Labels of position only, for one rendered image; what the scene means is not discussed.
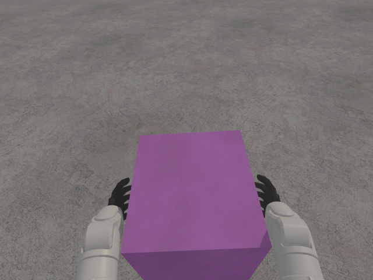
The robot right forearm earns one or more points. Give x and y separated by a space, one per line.
293 244

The left robot hand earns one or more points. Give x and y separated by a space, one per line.
118 198

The right robot hand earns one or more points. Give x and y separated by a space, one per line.
269 193

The robot left forearm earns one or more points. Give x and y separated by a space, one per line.
99 251

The carton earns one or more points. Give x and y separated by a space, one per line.
194 211

